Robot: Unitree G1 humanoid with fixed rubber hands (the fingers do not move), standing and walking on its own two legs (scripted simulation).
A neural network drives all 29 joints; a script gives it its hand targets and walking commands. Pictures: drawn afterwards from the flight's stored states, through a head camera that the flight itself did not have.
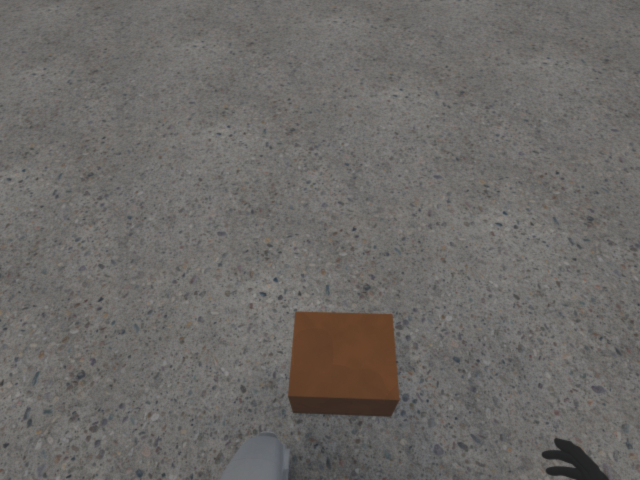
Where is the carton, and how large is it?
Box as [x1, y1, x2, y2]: [288, 311, 398, 416]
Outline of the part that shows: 295,311 288,397 293,412 390,416 398,401 392,314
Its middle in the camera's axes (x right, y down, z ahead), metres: +0.07 +0.38 +1.16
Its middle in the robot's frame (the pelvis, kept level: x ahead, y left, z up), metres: +0.48 -0.03 -0.68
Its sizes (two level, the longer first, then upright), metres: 0.294 0.248 0.178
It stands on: the floor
